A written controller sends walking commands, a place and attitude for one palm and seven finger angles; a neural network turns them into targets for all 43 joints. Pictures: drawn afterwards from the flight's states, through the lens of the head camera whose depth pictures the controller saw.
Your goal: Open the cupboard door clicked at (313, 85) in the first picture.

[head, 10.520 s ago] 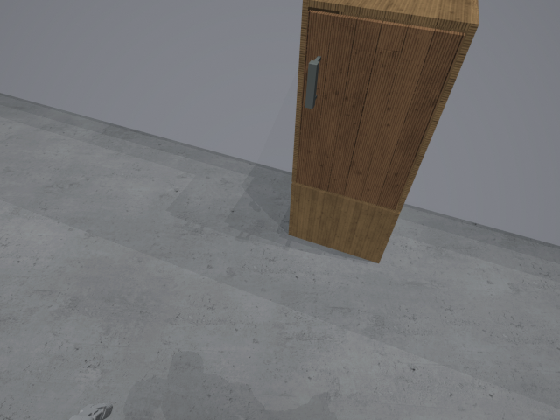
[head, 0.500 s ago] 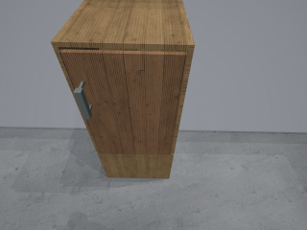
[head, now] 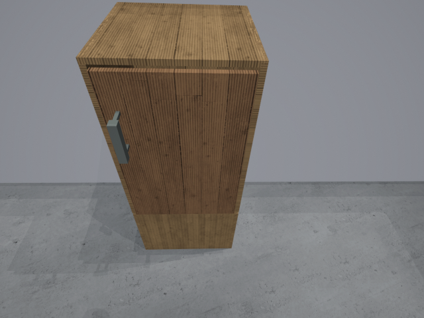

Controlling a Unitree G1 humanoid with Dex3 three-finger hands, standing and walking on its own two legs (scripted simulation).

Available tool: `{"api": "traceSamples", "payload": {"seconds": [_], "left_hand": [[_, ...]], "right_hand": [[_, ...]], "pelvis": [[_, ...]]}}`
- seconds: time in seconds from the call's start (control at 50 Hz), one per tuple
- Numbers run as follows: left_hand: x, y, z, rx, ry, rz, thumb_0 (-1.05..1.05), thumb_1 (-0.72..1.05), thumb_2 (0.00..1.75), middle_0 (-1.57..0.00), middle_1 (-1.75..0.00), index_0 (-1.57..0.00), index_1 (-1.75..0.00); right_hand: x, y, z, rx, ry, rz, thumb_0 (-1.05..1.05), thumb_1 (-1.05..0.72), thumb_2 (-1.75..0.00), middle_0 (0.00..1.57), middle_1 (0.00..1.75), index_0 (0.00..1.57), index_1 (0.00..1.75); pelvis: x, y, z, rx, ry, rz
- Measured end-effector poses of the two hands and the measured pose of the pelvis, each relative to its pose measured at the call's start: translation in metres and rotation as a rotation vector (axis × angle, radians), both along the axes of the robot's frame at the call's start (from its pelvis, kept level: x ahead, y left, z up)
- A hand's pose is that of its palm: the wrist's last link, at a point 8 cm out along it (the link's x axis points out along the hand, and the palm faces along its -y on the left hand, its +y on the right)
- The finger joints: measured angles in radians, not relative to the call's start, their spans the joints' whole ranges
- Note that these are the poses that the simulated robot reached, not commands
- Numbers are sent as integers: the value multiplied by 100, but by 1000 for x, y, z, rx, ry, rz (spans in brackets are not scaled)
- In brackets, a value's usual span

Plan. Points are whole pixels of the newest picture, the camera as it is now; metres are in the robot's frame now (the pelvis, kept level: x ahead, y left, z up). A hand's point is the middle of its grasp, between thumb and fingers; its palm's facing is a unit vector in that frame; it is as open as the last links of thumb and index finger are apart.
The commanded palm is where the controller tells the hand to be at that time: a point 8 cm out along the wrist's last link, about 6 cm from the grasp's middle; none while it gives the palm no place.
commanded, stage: look again from close up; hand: left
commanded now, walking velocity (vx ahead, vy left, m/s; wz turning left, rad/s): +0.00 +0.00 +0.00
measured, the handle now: (120, 137) +0.52 +0.27 +0.02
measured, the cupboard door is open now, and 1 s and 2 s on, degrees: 0 0 0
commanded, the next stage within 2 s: raise the hand with hooked fingers in 0.22 s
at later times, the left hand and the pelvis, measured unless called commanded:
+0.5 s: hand (94, 310) +0.14 +0.22 -0.04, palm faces +0.27 -0.95 -0.17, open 7.5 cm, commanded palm +0.08 +0.26 -0.05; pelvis -0.02 +0.02 +0.00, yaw +3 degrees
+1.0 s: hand (102, 298) +0.16 +0.20 -0.01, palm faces +0.06 -0.99 -0.10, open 10.2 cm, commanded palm +0.13 +0.27 -0.02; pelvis -0.05 -0.02 -0.08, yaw +3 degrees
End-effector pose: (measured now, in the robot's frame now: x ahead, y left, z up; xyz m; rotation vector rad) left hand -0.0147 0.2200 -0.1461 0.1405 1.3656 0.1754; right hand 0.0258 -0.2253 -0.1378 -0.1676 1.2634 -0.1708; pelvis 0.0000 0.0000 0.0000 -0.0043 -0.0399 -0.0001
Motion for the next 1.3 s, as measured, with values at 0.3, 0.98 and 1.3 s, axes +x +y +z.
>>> {"api": "traceSamples", "payload": {"seconds": [0.3, 0.98, 1.3], "left_hand": [[-17, 22, 8, -23, 31, -26, 1, 91, 90, -19, -30, -20, -30], [136, 35, 146, 36, -1498, -177, 2, 33, 66, -23, -66, -24, -67], [181, 78, 154, 39, -1358, -96, 1, -4, 50, -26, -90, -27, -90]], "right_hand": [[-54, 31, 5, 36, 132, 14, 1, -92, -90, 20, 30, 20, 30], [155, 4, -3, -11, -660, 297, 1, -90, -90, 20, 30, 21, 30], [63, -39, -2, -114, -398, 99, 2, -90, -90, 20, 30, 21, 30]], "pelvis": [[-19, 23, 8, 7, 36, 5], [-46, -23, -84, -62, 277, 63], [-29, -5, -56, -28, 276, 19]]}}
